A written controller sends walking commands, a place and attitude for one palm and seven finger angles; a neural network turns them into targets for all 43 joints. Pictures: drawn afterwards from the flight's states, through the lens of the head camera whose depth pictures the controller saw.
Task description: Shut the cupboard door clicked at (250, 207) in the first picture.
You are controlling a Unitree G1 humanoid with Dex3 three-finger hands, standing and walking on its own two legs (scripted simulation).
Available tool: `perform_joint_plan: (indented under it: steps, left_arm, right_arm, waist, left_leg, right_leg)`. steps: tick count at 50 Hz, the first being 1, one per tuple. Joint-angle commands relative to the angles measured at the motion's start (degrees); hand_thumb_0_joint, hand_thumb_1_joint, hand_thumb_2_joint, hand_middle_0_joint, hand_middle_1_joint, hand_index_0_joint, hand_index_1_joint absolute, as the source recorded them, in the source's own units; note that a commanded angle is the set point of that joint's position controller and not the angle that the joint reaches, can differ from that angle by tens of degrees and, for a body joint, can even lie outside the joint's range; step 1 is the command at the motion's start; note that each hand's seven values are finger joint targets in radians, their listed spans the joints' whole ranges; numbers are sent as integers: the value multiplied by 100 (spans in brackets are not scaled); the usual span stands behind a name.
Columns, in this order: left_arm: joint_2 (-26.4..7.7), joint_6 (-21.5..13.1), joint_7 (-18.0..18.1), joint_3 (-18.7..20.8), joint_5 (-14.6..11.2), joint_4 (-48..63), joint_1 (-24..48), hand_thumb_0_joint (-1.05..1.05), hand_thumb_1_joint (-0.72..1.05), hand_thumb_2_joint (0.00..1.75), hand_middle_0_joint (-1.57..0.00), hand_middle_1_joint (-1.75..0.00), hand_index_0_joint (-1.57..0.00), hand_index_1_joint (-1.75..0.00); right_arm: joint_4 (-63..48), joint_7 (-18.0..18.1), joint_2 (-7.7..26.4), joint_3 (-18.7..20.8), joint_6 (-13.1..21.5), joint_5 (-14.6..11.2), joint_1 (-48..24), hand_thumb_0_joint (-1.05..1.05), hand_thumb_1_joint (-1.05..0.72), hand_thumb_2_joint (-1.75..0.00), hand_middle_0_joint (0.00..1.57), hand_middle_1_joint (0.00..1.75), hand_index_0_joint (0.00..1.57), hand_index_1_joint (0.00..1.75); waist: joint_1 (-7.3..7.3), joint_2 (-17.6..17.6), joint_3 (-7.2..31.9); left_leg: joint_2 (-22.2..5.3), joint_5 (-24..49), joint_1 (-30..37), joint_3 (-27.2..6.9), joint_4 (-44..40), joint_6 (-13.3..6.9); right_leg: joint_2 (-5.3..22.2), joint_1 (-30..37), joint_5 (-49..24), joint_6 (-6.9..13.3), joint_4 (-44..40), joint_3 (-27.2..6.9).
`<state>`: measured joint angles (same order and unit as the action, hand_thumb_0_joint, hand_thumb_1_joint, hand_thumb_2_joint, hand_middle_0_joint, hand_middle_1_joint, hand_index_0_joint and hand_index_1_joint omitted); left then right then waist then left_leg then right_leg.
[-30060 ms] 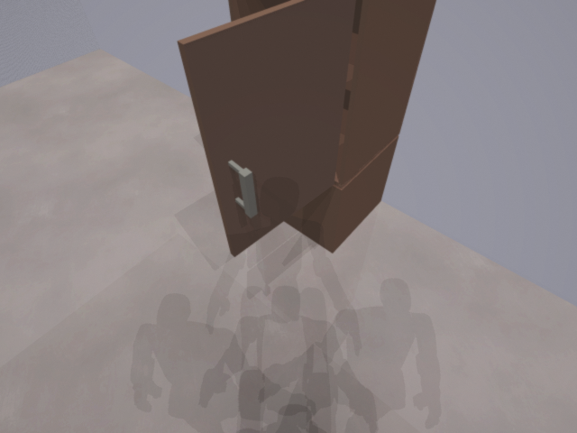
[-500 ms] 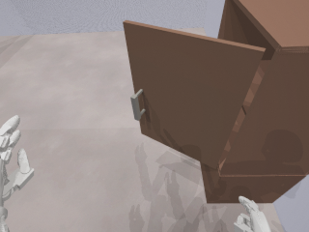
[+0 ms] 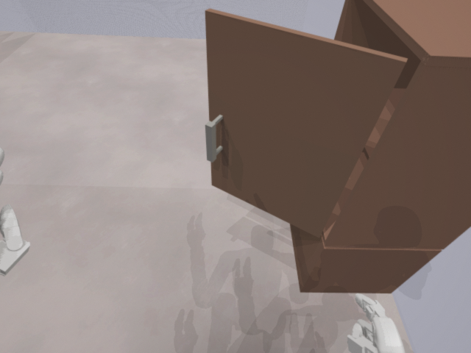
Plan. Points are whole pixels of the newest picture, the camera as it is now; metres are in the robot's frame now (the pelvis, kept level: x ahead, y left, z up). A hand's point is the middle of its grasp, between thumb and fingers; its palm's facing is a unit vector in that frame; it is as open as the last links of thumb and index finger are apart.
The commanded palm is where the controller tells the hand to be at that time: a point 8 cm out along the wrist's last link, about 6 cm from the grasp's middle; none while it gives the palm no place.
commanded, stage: step back with the hand held close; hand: left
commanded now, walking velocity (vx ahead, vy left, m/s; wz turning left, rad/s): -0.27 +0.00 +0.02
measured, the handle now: (215, 138) +0.69 +0.11 -0.07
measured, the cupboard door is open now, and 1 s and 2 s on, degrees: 59 59 59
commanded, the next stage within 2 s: stop stepping back and stand still in 0.58 s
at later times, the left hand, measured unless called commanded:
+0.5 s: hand out of the picture +0.10 +0.30 +0.19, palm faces +0.53 -0.73 -0.44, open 7.4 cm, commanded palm +0.05 +0.31 +0.19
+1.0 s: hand out of the picture +0.04 +0.33 +0.17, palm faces +0.58 -0.79 -0.19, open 7.4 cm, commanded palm -0.03 +0.33 +0.19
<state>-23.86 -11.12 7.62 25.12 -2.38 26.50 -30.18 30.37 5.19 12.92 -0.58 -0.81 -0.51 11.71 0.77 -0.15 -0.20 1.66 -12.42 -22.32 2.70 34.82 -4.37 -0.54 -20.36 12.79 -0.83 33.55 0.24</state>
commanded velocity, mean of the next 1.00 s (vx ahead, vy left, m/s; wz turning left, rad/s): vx -0.18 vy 0.00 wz -0.03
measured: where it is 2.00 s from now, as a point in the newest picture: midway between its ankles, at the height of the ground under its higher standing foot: outside the picture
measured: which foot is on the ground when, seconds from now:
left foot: down 0.00-0.80, up 0.82-0.94, down 0.96-1.00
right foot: down 0.00-0.32, up 0.34-0.58, down 0.60-0.98, up 1.00-1.00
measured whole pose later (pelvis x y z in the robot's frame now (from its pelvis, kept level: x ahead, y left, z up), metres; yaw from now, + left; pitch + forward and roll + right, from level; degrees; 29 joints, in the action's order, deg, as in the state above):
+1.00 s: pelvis -0.18 +0.03 -0.01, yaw -1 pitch -3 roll -3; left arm -21.2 -10.5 10.7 25.2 -2.8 15.3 -17.3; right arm 40.5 6.5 16.2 1.6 1.9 -0.8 19.5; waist -0.3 1.1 6.3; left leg -0.6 -18.5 -24.3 -0.3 43.6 -1.9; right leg 2.1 -6.6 27.9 -2.2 37.5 2.1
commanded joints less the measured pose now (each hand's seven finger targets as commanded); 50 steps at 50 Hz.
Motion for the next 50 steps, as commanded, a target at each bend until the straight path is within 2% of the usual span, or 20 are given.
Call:
perform_joint_plan:
  steps: [1, 5, 8, 10, 12, 14, 16, 17, 19, 26, 29, 33, 35, 38, 40, 42, 45, 47, 49, 50]
  left_arm:
    - [-963, -477, 130, 659, 109, 1220, 732, 0, 90, 90, -20, -30, -20, -30]
    - [-1010, -570, 146, 705, 122, 1313, 605, 0, 90, 90, -20, -30, -20, -30]
    - [-1079, -592, 220, 667, 55, 1372, 564, 0, 90, 90, -20, -30, -20, -30]
    - [-1128, -583, 317, 619, 19, 1351, 558, 0, 90, 90, -20, -30, -20, -30]
    - [-1242, -585, 374, 730, 5, 1451, 553, 0, 90, 90, -20, -30, -20, -30]
    - [-1247, -610, 372, 759, -20, 1536, 386, 0, 90, 90, -20, -30, -20, -30]
    - [-1234, -716, 399, 939, 28, 1719, 375, 0, 90, 90, -20, -30, -20, -30]
    - [-1327, -731, 374, 1062, 63, 1534, 349, 0, 90, 90, -20, -30, -20, -30]
    - [-1305, -773, 308, 1198, 68, 1396, 309, 0, 90, 90, -20, -30, -20, -30]
    - [-792, -783, 116, 442, -126, 1645, 351, 0, 90, 90, -20, -30, -20, -30]
    - [-1010, -859, 90, 488, -101, 1814, 662, 0, 90, 90, -20, -30, -20, -30]
    - [-1473, -917, 56, 920, -152, 2194, 531, 0, 90, 90, -20, -30, -20, -30]
    - [-1665, -820, 14, 1241, -284, 2019, -88, 0, 90, 90, -20, -30, -20, -30]
    - [-1527, -517, 32, 1275, -415, 1456, -850, 0, 90, 90, -20, -30, -20, -30]
    - [-1530, -357, 140, 1138, -288, 1125, -266, 0, 90, 90, -20, -30, -20, -30]
    - [-1464, -261, 239, 947, -181, 707, 568, 0, 90, 90, -20, -30, -20, -30]
    - [-880, -160, 205, 67, -21, -400, 1795, 0, 90, 90, -20, -30, -20, -30]
    - [-751, -108, 201, -313, 57, -413, 2797, 0, 90, 90, -20, -30, -20, -30]
    - [-617, -197, 225, -428, 76, 201, 2676, 0, 90, 90, -20, -30, -20, -30]
    - [-791, -299, 223, -207, 47, 723, 2316, 0, 90, 90, -20, -30, -20, -30]
  right_arm:
    - [-808, 59, 900, 361, 433, 20, -551, 0, -90, -90, 20, 30, 20, 30]
    - [-790, -21, 855, 394, 502, 26, -467, 0, -90, -90, 20, 30, 20, 30]
    - [-648, -138, 641, 375, 456, 58, -377, 0, -90, -90, 20, 30, 20, 30]
    - [-511, -213, 558, 381, 412, 56, -396, 0, -90, -90, 20, 30, 20, 30]
    - [-476, -209, 583, 377, 403, 52, -362, 0, -90, -90, 20, 30, 20, 30]
    - [-501, -139, 613, 320, 399, 38, -390, 0, -90, -90, 20, 30, 20, 30]
    - [-564, -12, 793, 351, 517, 84, -572, 0, -90, -90, 20, 30, 20, 30]
    - [-497, 9, 638, 387, 590, 117, -631, 0, -90, -90, 20, 30, 20, 30]
    - [-433, -49, 721, 510, 693, 104, -524, 0, -90, -90, 20, 30, 20, 30]
    - [-70, -159, 644, 378, 1081, 154, -419, 0, -90, -90, 20, 30, 20, 30]
    - [193, -149, 641, 376, 1121, 203, -346, 0, -90, -90, 20, 30, 20, 30]
    - [-53, -103, 371, 412, 967, 69, -430, 0, -90, -90, 20, 30, 20, 30]
    - [-409, -71, 443, 429, 884, -98, -592, 0, -90, -90, 20, 30, 20, 30]
    - [-569, -14, 358, 261, 621, -65, -758, 0, -90, -90, 20, 30, 20, 30]
    - [-373, 67, 453, 266, 459, 29, -724, 0, -90, -90, 20, 30, 20, 30]
    - [-188, 94, 596, 304, 431, 59, -585, 0, -90, -90, 20, 30, 20, 30]
    - [-184, 108, 671, 166, 600, -21, -500, 0, -90, -90, 20, 30, 20, 30]
    - [-71, 162, 865, 270, 684, -58, -427, 0, -90, -90, 20, 30, 20, 30]
    - [-251, 178, 950, 287, 830, -52, -410, 0, -90, -90, 20, 30, 20, 30]
    - [-312, 108, 756, 242, 952, -16, -353, 0, -90, -90, 20, 30, 20, 30]
  waist:
    - [-60, -892, 320]
    - [-86, -358, 318]
    - [-138, 689, 242]
    - [-160, 1094, 501]
    - [-207, 808, 660]
    - [-215, 186, 420]
    - [-129, -1648, 439]
    - [-84, -1736, 588]
    - [-107, -1270, 739]
    - [-90, -1274, 861]
    - [-68, -1287, 1430]
    - [-62, -160, 2531]
    - [-109, 408, 2236]
    - [-189, -302, 859]
    - [-270, 176, -401]
    - [-310, 737, -1131]
    - [-386, 1095, -1859]
    - [-432, 240, -1795]
    - [-267, -1737, -1265]
    - [-236, -2021, -763]
  left_leg:
    - [-1274, -3142, -2565, -1337, -1969, -310]
    - [-861, -2939, -2174, -1054, -1128, -149]
    - [-325, -1852, -924, -595, 545, 272]
    - [-188, -1275, -168, -362, 1484, 420]
    - [-240, -1090, 39, -399, 1013, 368]
    - [-447, -984, 282, -667, -549, 220]
    - [-1771, -1726, -1436, -2198, -2105, -368]
    - [-2149, -1923, -1794, -2426, -2429, -515]
    - [-2306, -2663, -2312, -2203, -2541, -589]
    - [-1601, -681, 543, -1442, -2061, 5]
    - [-1503, 2007, 1719, -1094, -1290, 203]
    - [-877, 3572, 2631, -4, -315, 348]
    - [-725, 2548, 2516, 28, -128, 336]
    - [-441, -158, 1659, -80, -56, 553]
    - [-293, -644, 1128, -307, 1494, 725]
    - [-486, -842, 473, -712, 2577, 659]
    - [-673, -760, 39, -442, 958, 420]
    - [-570, -821, 269, -536, -260, 413]
    - [-1305, -2100, 38, -2407, -2173, 14]
    - [-1573, -2460, 404, -3142, -2715, -49]
  right_leg:
    - [-66, 2228, 103, 13, 728, -370]
    - [256, 1405, 858, 245, 11, -1054]
    - [1376, -284, 1911, 794, -1505, -2371]
    - [1873, -661, 1542, 1024, -1903, -2378]
    - [1726, -483, 719, 903, -1595, -1889]
    - [981, -773, 762, 455, -866, -1034]
    - [-192, 565, 337, -14, 1328, -169]
    - [-304, 932, 794, -26, 2194, -206]
    - [-472, 1394, 1054, -38, 3090, -331]
    - [-417, 391, 1370, 30, -355, 191]
    - [-178, 436, 61, 112, -1539, -68]
    - [202, 763, -2960, -174, -1033, -126]
    - [412, 408, -2943, -351, -820, -114]
    - [720, -693, 1265, 387, -1600, -548]
    - [1426, -2207, 3700, 990, -2602, -1600]
    - [1864, -2735, 3981, 1150, -2831, -1860]
    - [1217, -1784, 2487, 618, -2019, -530]
    - [774, -1380, 2147, 361, -918, 79]
    - [-30, -532, 1409, 98, 446, 129]
    - [-210, -484, 1379, 102, 920, 12]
